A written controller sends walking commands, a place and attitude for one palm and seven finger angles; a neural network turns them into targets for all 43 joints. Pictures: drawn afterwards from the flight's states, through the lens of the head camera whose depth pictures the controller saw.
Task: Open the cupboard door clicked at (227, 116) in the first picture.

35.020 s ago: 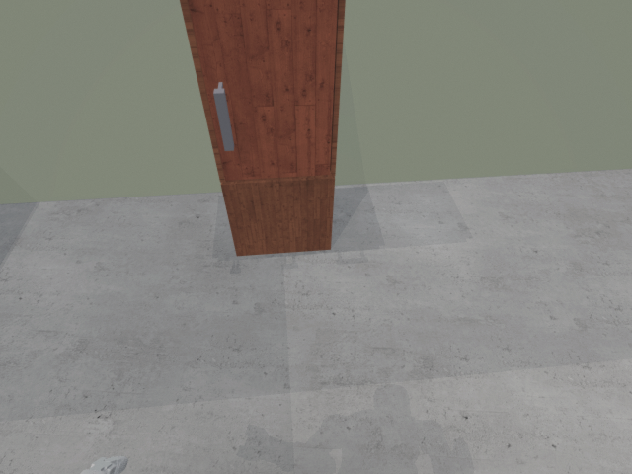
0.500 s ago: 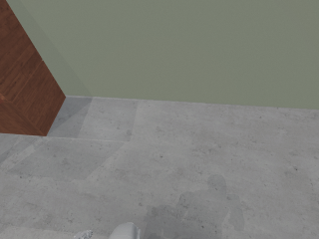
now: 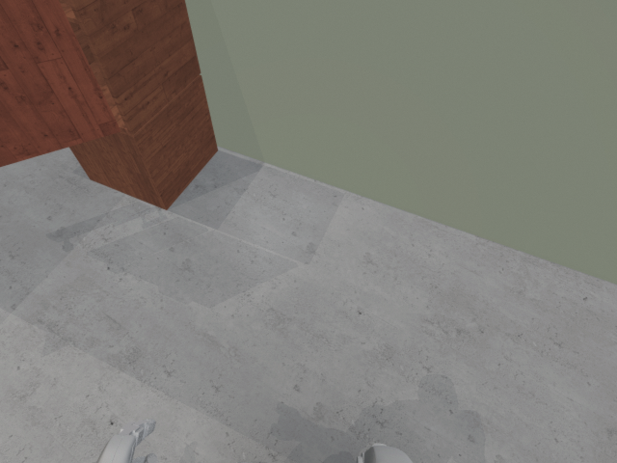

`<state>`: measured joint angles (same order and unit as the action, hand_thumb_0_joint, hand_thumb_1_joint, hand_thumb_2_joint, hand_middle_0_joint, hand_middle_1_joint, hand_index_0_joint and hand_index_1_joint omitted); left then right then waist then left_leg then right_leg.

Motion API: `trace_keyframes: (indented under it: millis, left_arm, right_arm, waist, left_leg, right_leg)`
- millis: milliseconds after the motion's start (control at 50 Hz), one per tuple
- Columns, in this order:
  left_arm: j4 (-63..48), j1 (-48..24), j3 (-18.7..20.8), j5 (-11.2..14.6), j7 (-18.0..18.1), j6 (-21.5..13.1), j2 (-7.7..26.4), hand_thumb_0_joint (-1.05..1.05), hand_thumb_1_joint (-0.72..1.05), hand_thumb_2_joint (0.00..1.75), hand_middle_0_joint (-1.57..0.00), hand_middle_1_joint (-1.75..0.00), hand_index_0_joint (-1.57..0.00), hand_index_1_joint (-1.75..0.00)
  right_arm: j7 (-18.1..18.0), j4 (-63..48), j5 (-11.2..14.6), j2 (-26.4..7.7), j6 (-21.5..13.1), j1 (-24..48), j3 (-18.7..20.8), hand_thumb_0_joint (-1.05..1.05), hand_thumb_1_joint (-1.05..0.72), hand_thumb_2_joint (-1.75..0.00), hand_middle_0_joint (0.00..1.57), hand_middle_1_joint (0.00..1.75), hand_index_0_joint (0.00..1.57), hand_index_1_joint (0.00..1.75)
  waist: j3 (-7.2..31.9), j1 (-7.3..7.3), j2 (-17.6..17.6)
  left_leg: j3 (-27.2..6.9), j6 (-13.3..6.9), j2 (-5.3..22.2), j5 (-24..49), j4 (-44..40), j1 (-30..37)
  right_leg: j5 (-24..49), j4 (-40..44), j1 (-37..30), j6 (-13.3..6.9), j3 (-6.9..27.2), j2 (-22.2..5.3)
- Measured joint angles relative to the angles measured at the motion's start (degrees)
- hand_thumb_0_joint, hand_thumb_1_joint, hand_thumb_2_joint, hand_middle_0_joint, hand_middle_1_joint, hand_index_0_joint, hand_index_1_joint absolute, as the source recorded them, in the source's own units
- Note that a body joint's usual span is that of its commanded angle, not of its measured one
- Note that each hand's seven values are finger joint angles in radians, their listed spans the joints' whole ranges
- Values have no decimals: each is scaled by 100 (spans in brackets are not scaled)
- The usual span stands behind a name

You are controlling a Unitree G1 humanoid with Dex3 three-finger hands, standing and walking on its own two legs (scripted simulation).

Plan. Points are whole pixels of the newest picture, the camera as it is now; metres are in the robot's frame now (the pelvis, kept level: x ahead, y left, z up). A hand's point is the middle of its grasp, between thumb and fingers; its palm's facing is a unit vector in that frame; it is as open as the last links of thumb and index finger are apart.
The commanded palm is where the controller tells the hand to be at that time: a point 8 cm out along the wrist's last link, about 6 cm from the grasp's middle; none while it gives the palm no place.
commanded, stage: turn to face it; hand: left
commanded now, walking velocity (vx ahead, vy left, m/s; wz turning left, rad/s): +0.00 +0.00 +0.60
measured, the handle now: out of the picture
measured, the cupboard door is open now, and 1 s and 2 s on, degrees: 53 53 53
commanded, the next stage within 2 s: take the last steps up to it in 0.92 s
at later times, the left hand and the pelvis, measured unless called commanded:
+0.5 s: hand out of the picture -0.02 +0.19 -0.19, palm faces +0.37 -0.90 -0.22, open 7.4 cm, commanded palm none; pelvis +0.00 -0.02 -0.02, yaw +21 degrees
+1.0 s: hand out of the picture +0.02 +0.15 -0.16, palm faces +0.48 -0.84 -0.26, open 7.4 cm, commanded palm none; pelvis +0.03 -0.05 -0.01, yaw +30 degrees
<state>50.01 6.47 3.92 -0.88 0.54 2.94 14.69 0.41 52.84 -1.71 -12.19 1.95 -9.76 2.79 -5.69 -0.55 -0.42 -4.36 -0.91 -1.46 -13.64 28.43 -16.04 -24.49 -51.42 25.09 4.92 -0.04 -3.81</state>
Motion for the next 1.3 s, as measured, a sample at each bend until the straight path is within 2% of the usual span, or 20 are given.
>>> trace_keyframes:
  millis: [80,120,160,200,240,320,420,460,480,540,640,760,840,880,900,960,1020,1060,1160,1300]
  left_arm:
    - [-141,-96,-62,32,-3,-118,-100,1,90,90,-20,-30,-20,-30]
    - [-187,-75,-94,-19,30,-233,-182,0,90,90,-20,-30,-20,-30]
    - [-177,-28,-160,-38,63,-259,-314,0,90,90,-20,-30,-20,-30]
    - [-148,79,-197,-35,82,-242,-406,0,90,90,-20,-30,-20,-30]
    - [-94,180,-208,-42,93,-216,-456,0,90,90,-20,-30,-20,-30]
    - [-2,335,-210,-60,77,-219,-473,0,90,90,-20,-30,-20,-30]
    - [77,529,-147,-86,48,-242,-348,0,90,90,-20,-30,-20,-30]
    - [130,649,-98,-65,32,-223,-246,0,90,90,-20,-30,-20,-30]
    - [154,722,-67,-43,19,-195,-194,0,90,90,-20,-30,-20,-30]
    - [339,667,5,-25,58,24,11,1,90,90,-20,-30,-20,-30]
    - [442,472,54,-21,38,78,102,1,90,90,-20,-30,-20,-30]
    - [318,302,4,-8,20,19,7,1,91,90,-19,-30,-20,-30]
    - [262,199,-56,11,7,-27,-129,1,90,90,-19,-30,-20,-30]
    - [234,193,-86,22,4,-96,-202,1,90,90,-19,-30,-20,-30]
    - [204,229,-104,15,2,-154,-214,1,90,90,-19,-30,-20,-30]
    - [262,269,-184,-38,38,-282,-413,0,90,90,-20,-30,-20,-30]
    - [308,400,-237,-36,66,-304,-556,0,90,90,-20,-30,-20,-30]
    - [359,490,-230,-37,93,-309,-606,0,90,90,-20,-30,-20,-30]
    - [514,702,-142,-61,75,-408,-519,0,92,90,-20,-30,-20,-30]
    - [869,1146,-44,-114,-4,-500,-361,0,91,90,-20,-30,-20,-30]
  right_arm:
    - [-4,47,19,-39,88,-140,84,0,-90,-90,21,30,21,30]
    - [7,85,60,-112,138,-166,154,0,-90,-90,21,30,21,30]
    - [16,148,47,-211,216,-120,226,0,-90,-90,20,30,20,30]
    - [51,191,36,-266,271,-78,267,0,-90,-90,20,30,20,30]
    - [88,196,37,-268,292,-54,273,0,-91,-90,20,30,20,30]
    - [131,192,51,-209,297,-2,233,0,-91,-90,20,30,20,30]
    - [143,151,75,-148,249,209,153,0,-91,-90,20,30,20,30]
    - [144,75,72,-142,184,296,123,0,-91,-90,20,30,20,30]
    - [147,16,58,-159,126,323,115,0,-91,-90,20,30,20,30]
    - [81,-92,27,-77,-17,431,69,0,-91,-90,20,30,20,30]
    - [-69,-95,7,0,-90,368,-36,0,-90,-90,20,30,20,30]
    - [-71,38,4,92,-81,198,-103,0,-90,-90,20,30,20,30]
    - [-60,139,-10,121,-19,81,-82,0,-90,-90,20,30,21,30]
    - [-60,197,5,116,15,14,-59,0,-90,-90,21,30,21,30]
    - [-53,217,27,119,30,-40,-43,0,-90,-90,21,30,21,30]
    - [-44,338,66,8,128,-43,49,0,-90,-90,20,30,20,30]
    - [-27,467,66,-49,205,-26,109,0,-90,-90,20,30,20,30]
    - [-16,526,67,-49,209,-31,119,0,-91,-90,20,30,20,30]
    - [43,644,38,-6,194,-86,116,0,-91,-90,20,30,20,30]
    - [160,609,24,36,130,111,68,0,-91,-90,20,30,20,30]
  waist:
    - [46,-110,129]
    - [55,-112,203]
    - [-19,-165,300]
    - [-46,-198,293]
    - [-48,-238,212]
    - [-68,-210,-13]
    - [-139,-8,-225]
    - [-123,40,-285]
    - [-76,48,-279]
    - [-107,118,-406]
    - [-60,169,-268]
    - [5,145,-82]
    - [36,54,46]
    - [67,24,96]
    - [112,22,65]
    - [62,-33,246]
    - [27,-54,234]
    - [27,-61,171]
    - [86,24,8]
    - [112,307,-230]
  left_leg:
    - [-312,173,-69,-128,357,-243]
    - [-335,213,-116,-736,1059,-544]
    - [-163,254,-137,-1350,2375,-941]
    - [96,321,-72,-1293,3425,-1236]
    - [317,395,42,-1135,3811,-1340]
    - [616,474,214,-1154,3116,-1096]
    - [867,388,235,-1196,1669,-526]
    - [962,304,193,-743,914,-192]
    - [940,156,195,-303,629,-97]
    - [885,-145,93,-533,902,-240]
    - [647,-145,76,-310,337,-20]
    - [414,-94,95,-76,-84,181]
    - [269,11,100,-113,5,137]
    - [204,89,85,-202,184,51]
    - [197,136,35,-283,339,-29]
    - [125,178,-9,-1296,1645,-463]
    - [245,253,-25,-1381,3090,-874]
    - [327,311,33,-1228,3397,-964]
    - [510,385,205,-1028,2949,-852]
    - [810,295,309,-1025,1736,-589]
  right_leg:
    - [481,1517,-713,-90,-100,219]
    - [705,1834,-879,-331,-200,212]
    - [556,1717,-959,-494,-389,155]
    - [535,1830,-1111,-536,-529,71]
    - [580,1988,-1247,-535,-675,-29]
    - [597,2151,-1414,-512,-993,-236]
    - [384,1877,-1389,-410,-1366,-462]
    - [199,1568,-1291,-327,-1485,-562]
    - [85,1267,-1146,-279,-1514,-605]
    - [-767,-239,-463,-154,-829,-478]
    - [-250,-1191,198,-76,-273,-206]
    - [-12,-481,106,-47,-169,-90]
    - [4,500,-339,-99,-229,63]
    - [411,1269,-718,-139,-306,148]
    - [692,1758,-956,-217,-324,137]
    - [469,1737,-1053,-589,-493,160]
    - [518,1941,-1250,-642,-607,102]
    - [598,2124,-1376,-648,-682,69]
    - [675,2463,-1631,-627,-945,-12]
    - [566,2581,-1865,-416,-1235,-276]
